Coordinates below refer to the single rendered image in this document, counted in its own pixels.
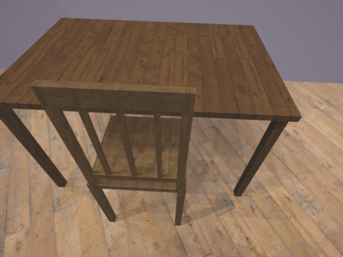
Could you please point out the table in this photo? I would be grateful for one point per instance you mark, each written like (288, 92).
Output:
(228, 65)

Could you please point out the chair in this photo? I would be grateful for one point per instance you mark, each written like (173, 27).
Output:
(136, 153)

